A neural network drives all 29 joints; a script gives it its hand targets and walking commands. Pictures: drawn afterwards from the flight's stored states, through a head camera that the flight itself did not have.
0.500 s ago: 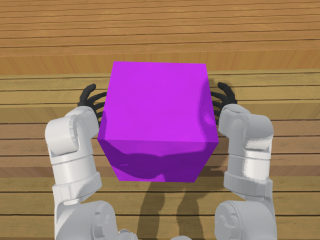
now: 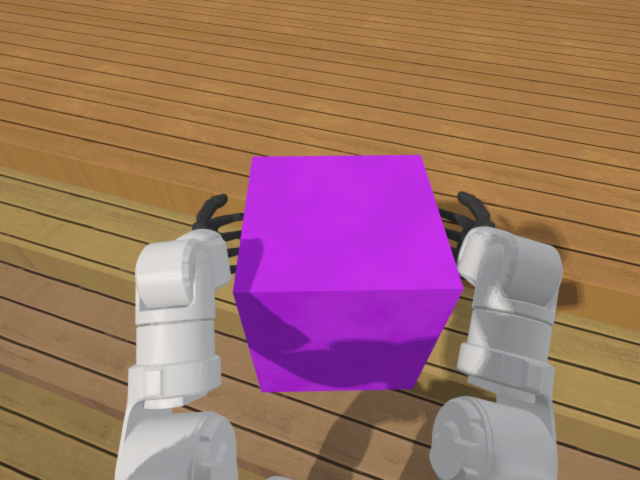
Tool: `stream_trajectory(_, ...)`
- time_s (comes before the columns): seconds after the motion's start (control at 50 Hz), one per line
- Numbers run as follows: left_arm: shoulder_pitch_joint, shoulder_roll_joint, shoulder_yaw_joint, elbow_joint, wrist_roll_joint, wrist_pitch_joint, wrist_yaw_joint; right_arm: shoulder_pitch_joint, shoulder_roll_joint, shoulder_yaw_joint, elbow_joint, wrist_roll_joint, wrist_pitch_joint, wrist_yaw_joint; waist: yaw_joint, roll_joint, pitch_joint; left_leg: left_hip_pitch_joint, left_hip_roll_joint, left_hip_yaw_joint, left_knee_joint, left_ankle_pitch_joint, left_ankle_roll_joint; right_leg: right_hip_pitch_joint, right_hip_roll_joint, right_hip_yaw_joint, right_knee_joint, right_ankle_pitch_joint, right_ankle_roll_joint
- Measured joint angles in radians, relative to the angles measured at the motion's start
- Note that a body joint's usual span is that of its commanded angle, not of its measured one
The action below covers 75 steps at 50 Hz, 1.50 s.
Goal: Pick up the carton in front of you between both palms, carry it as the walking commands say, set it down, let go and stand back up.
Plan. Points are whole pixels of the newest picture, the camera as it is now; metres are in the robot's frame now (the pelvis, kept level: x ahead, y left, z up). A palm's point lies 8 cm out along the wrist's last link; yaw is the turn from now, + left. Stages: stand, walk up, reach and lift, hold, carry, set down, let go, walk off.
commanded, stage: carry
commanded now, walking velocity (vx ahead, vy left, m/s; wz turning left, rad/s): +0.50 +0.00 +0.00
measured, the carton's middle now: (337, 279) +0.37 +0.05 +0.06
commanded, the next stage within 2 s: none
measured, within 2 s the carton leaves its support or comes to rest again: neither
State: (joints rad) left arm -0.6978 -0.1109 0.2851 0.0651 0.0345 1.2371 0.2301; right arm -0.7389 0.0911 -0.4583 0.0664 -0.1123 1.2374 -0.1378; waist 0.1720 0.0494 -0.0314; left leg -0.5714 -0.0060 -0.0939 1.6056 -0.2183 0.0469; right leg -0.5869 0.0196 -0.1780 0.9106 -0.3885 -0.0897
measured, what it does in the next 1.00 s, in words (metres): climbs: left foot 0.13 m higher, then right foot 0.13 m higher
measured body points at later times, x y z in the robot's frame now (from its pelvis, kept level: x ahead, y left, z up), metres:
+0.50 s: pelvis +0.30 +0.03 +0.13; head +0.32 +0.02 +0.57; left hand +0.69 +0.13 +0.26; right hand +0.64 -0.17 +0.26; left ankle +0.39 +0.11 -0.55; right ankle +0.16 -0.07 -0.41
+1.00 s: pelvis +0.59 -0.05 +0.27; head +0.61 -0.06 +0.72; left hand +0.93 +0.14 +0.40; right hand +0.98 -0.17 +0.40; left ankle +0.49 +0.06 -0.26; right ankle +0.64 -0.13 -0.41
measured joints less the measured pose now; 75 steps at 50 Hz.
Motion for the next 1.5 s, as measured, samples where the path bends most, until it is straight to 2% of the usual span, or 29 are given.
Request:
stream_trajectory(0.08, 0.032, 0.008, 0.006, -0.070, -0.044, -0.033, -0.003, 0.063, 0.043, 0.037, -0.118, -0.008, -0.027, -0.003, -0.019, -0.014, 0.044, -0.221, -0.022, 0.086, 0.133, -0.029, 0.045, 0.177, -0.008, 0.021, -0.218, 0.048, 0.008)
stream_trajectory(0.14, 0.020, 0.013, 0.001, -0.110, -0.057, -0.056, -0.011, 0.082, 0.030, 0.078, -0.186, 0.005, -0.044, -0.014, -0.037, -0.021, 0.038, -0.359, 0.005, 0.137, 0.122, -0.094, 0.060, 0.282, -0.017, 0.037, -0.337, 0.061, 0.012)
stream_trajectory(0.22, 0.010, 0.019, -0.005, -0.135, -0.053, -0.047, -0.019, 0.081, 0.002, 0.114, -0.210, 0.033, -0.031, -0.029, -0.058, -0.016, -0.008, -0.575, 0.047, 0.158, 0.318, -0.244, 0.079, 0.421, -0.030, 0.074, -0.457, 0.043, 0.034)
stream_trajectory(0.26, 0.013, 0.028, 0.004, -0.141, -0.051, -0.029, -0.028, 0.067, 0.002, 0.132, -0.197, 0.047, -0.011, -0.038, -0.084, -0.019, -0.027, -0.644, 0.075, 0.182, 0.239, -0.243, 0.074, 0.506, -0.050, 0.091, -0.540, 0.043, 0.054)
stream_trajectory(0.3, 0.013, 0.034, 0.022, -0.140, -0.051, -0.007, -0.037, 0.050, 0.000, 0.145, -0.177, 0.054, 0.009, -0.052, -0.120, -0.029, -0.049, -0.640, 0.093, 0.235, 0.006, -0.189, 0.075, 0.595, -0.077, 0.091, -0.656, 0.065, 0.061)
stream_trajectory(0.34, 0.013, 0.034, 0.045, -0.135, -0.043, 0.011, -0.042, 0.030, -0.007, 0.158, -0.137, 0.066, 0.021, -0.068, -0.159, -0.031, -0.070, -0.552, 0.080, 0.283, -0.242, -0.106, 0.096, 0.647, -0.098, 0.062, -0.710, 0.106, 0.057)
stream_trajectory(0.36, 0.022, 0.031, 0.059, -0.132, -0.035, 0.017, -0.047, 0.028, -0.008, 0.166, -0.112, 0.074, 0.021, -0.074, -0.189, -0.039, -0.079, -0.472, 0.053, 0.295, -0.313, -0.172, 0.099, 0.647, -0.116, 0.044, -0.683, 0.128, 0.050)
stream_trajectory(0.4, 0.039, 0.023, 0.091, -0.130, -0.016, 0.026, -0.060, 0.016, -0.008, 0.184, -0.059, 0.079, 0.019, -0.086, -0.255, -0.038, -0.070, -0.239, 0.000, 0.305, -0.554, -0.055, 0.089, 0.554, -0.155, 0.034, -0.424, 0.262, 0.042)
stream_trajectory(0.42, 0.032, 0.026, 0.102, -0.127, -0.004, 0.025, -0.068, 0.003, -0.009, 0.189, -0.041, 0.081, 0.012, -0.091, -0.286, -0.042, -0.048, -0.200, -0.011, 0.306, -0.582, -0.089, 0.068, 0.444, -0.147, 0.094, -0.148, 0.257, 0.055)
stream_trajectory(0.46, 0.022, 0.032, 0.124, -0.115, 0.024, 0.009, -0.078, 0.001, -0.006, 0.208, -0.016, 0.092, -0.014, -0.104, -0.328, -0.071, -0.007, -0.144, -0.028, 0.306, -0.611, -0.133, 0.074, 0.209, -0.054, 0.239, 0.432, 0.192, 0.055)
stream_trajectory(0.5, 0.042, 0.009, 0.141, -0.130, 0.043, 0.000, -0.085, 0.031, -0.005, 0.220, -0.022, 0.108, -0.027, -0.112, -0.347, -0.089, 0.011, -0.061, -0.042, 0.295, -0.696, -0.124, 0.068, 0.035, 0.015, 0.271, 0.770, 0.159, 0.023)
stream_trajectory(0.56, 0.070, -0.030, 0.135, -0.171, 0.069, -0.014, -0.089, 0.054, -0.012, 0.208, -0.047, 0.138, -0.036, -0.102, -0.332, -0.077, 0.027, 0.075, -0.034, 0.269, -0.847, -0.095, 0.044, -0.165, 0.020, 0.230, 0.886, 0.113, -0.013)
stream_trajectory(0.7, 0.058, 0.018, 0.071, -0.218, 0.041, -0.010, -0.076, 0.020, -0.010, 0.194, -0.084, 0.130, -0.047, -0.083, -0.280, -0.078, -0.022, 0.318, 0.019, 0.199, -1.089, -0.097, 0.004, -0.566, -0.083, 0.155, 1.075, -0.115, -0.037)
stream_trajectory(0.74, 0.045, 0.025, 0.052, -0.199, 0.028, 0.005, -0.065, 0.023, -0.015, 0.178, -0.087, 0.126, -0.033, -0.073, -0.254, -0.078, -0.040, 0.406, 0.047, 0.179, -1.180, -0.093, -0.014, -0.626, -0.114, 0.134, 0.976, -0.091, -0.029)
stream_trajectory(0.8, 0.022, 0.027, 0.030, -0.153, 0.011, 0.033, -0.050, 0.024, -0.020, 0.142, -0.078, 0.109, -0.001, -0.054, -0.204, -0.054, -0.081, 0.533, 0.105, 0.183, -1.348, -0.053, -0.021, -0.567, -0.137, 0.053, 0.612, 0.022, -0.036)
stream_trajectory(0.84, 0.001, 0.024, 0.017, -0.099, 0.007, 0.034, -0.036, 0.030, -0.025, 0.114, -0.068, 0.096, 0.011, -0.042, -0.157, -0.038, -0.105, 0.557, 0.148, 0.211, -1.359, -0.009, -0.032, -0.426, -0.098, 0.003, 0.465, -0.043, -0.048)
stream_trajectory(0.88, -0.024, 0.021, 0.004, -0.041, 0.009, 0.029, -0.023, 0.041, -0.027, 0.086, -0.059, 0.081, 0.015, -0.030, -0.096, -0.051, -0.095, 0.467, 0.180, 0.218, -1.129, 0.097, -0.040, -0.208, -0.034, -0.009, 0.204, 0.007, -0.028)
stream_trajectory(0.9, -0.031, 0.016, -0.005, -0.026, 0.007, 0.020, -0.018, 0.037, -0.034, 0.075, -0.054, 0.067, 0.011, -0.024, -0.063, -0.043, -0.075, 0.370, 0.169, 0.154, -0.882, 0.108, -0.050, -0.170, -0.018, -0.010, 0.176, -0.033, -0.024)
stream_trajectory(0.94, -0.015, 0.006, -0.027, -0.016, 0.004, -0.001, 0.003, 0.039, -0.032, 0.056, -0.045, 0.039, -0.003, -0.016, -0.023, -0.014, -0.035, 0.166, 0.069, 0.015, -0.340, 0.046, -0.042, -0.105, -0.003, -0.010, 0.131, -0.041, -0.020)
stream_trajectory(0.96, 0.004, 0.003, -0.032, -0.023, -0.004, -0.005, 0.008, 0.048, -0.021, 0.046, -0.052, 0.030, -0.004, -0.013, -0.013, -0.001, -0.024, 0.083, 0.024, -0.007, -0.133, 0.028, -0.024, -0.062, 0.005, -0.007, 0.089, -0.030, -0.016)
stream_trajectory(1.0, 0.035, 0.005, -0.026, -0.052, -0.023, -0.009, 0.009, 0.069, 0.012, 0.041, -0.086, 0.018, -0.005, -0.010, -0.015, 0.007, -0.004, -0.059, -0.025, 0.013, 0.105, 0.013, 0.015, 0.028, 0.010, 0.004, -0.015, -0.003, -0.004)
stream_trajectory(1.04, 0.043, 0.010, -0.016, -0.083, -0.043, -0.017, 0.006, 0.086, 0.032, 0.053, -0.134, 0.014, -0.011, -0.012, -0.030, -0.001, 0.016, -0.180, -0.031, 0.058, 0.184, -0.003, 0.041, 0.120, 0.007, 0.015, -0.122, 0.017, 0.001)
stream_trajectory(1.2, 0.000, 0.025, 0.005, -0.137, -0.049, -0.020, -0.023, 0.055, -0.005, 0.121, -0.191, 0.044, -0.003, -0.040, -0.074, -0.018, -0.022, -0.612, 0.047, 0.166, 0.336, -0.218, 0.083, 0.422, -0.031, 0.084, -0.432, 0.024, 0.031)
stream_trajectory(1.28, -0.007, 0.040, 0.042, -0.125, -0.042, 0.016, -0.045, 0.012, -0.008, 0.140, -0.137, 0.059, 0.033, -0.058, -0.125, -0.030, -0.059, -0.661, 0.089, 0.250, 0.016, -0.178, 0.082, 0.598, -0.078, 0.104, -0.643, 0.049, 0.061)
stream_trajectory(1.34, -0.008, 0.037, 0.077, -0.108, -0.030, 0.029, -0.054, -0.015, -0.015, 0.153, -0.081, 0.069, 0.042, -0.078, -0.174, -0.033, -0.081, -0.517, 0.060, 0.315, -0.339, -0.078, 0.104, 0.678, -0.103, 0.065, -0.716, 0.098, 0.054)
stream_trajectory(1.38, 0.013, 0.029, 0.099, -0.104, -0.013, 0.032, -0.064, -0.017, -0.013, 0.167, -0.035, 0.073, 0.035, -0.086, -0.223, -0.024, -0.073, -0.332, 0.008, 0.326, -0.569, -0.003, 0.100, 0.657, -0.119, 0.043, -0.561, 0.131, 0.052)
stream_trajectory(1.4, 0.016, 0.029, 0.106, -0.098, -0.004, 0.028, -0.071, -0.015, -0.010, 0.171, -0.020, 0.075, 0.026, -0.086, -0.254, -0.037, -0.054, -0.296, -0.006, 0.331, -0.575, 0.010, 0.100, 0.588, -0.135, 0.064, -0.358, 0.195, 0.048)
stream_trajectory(1.46, 0.026, 0.025, 0.129, -0.088, 0.030, 0.003, -0.084, 0.001, -0.005, 0.194, 0.001, 0.086, -0.005, -0.099, -0.314, -0.060, 0.002, -0.212, -0.025, 0.323, -0.598, -0.052, 0.103, 0.256, -0.034, 0.247, 0.439, 0.184, 0.042)
stream_trajectory(1.5, 0.048, 0.000, 0.138, -0.109, 0.046, -0.008, -0.088, 0.032, -0.005, 0.199, -0.008, 0.104, -0.022, -0.102, -0.325, -0.071, 0.023, -0.135, -0.040, 0.312, -0.673, -0.060, 0.094, 0.097, 0.007, 0.264, 0.715, 0.201, 0.016)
